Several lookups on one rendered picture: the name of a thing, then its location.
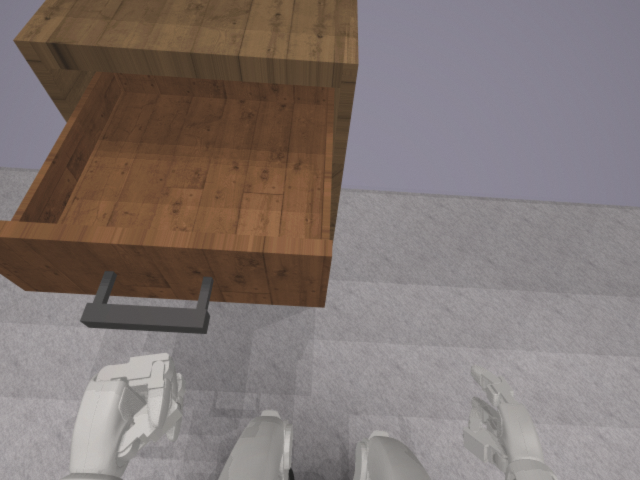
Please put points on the drawer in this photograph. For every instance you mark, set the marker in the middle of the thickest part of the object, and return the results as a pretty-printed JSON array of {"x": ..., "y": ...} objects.
[{"x": 166, "y": 180}]

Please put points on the right robot forearm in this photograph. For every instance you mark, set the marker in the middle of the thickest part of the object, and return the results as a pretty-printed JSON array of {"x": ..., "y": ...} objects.
[{"x": 527, "y": 469}]

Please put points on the cabinet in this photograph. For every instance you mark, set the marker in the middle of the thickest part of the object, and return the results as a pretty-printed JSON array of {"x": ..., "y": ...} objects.
[{"x": 293, "y": 42}]

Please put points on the robot left thigh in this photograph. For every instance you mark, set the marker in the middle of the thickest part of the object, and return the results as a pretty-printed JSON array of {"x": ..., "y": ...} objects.
[{"x": 262, "y": 451}]

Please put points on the robot right thigh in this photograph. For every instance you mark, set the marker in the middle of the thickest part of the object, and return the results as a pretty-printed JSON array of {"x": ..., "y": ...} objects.
[{"x": 386, "y": 458}]

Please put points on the right robot hand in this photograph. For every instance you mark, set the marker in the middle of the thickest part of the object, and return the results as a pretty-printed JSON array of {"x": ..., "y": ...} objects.
[{"x": 510, "y": 433}]

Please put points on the robot thigh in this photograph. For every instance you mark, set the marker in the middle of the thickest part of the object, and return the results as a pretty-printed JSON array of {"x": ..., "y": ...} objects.
[
  {"x": 386, "y": 458},
  {"x": 262, "y": 451}
]

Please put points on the left robot hand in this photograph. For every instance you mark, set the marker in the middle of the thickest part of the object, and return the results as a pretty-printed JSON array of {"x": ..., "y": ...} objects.
[{"x": 144, "y": 390}]

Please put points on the handle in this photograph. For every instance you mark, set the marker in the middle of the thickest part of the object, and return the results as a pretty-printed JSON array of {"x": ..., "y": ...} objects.
[{"x": 99, "y": 314}]

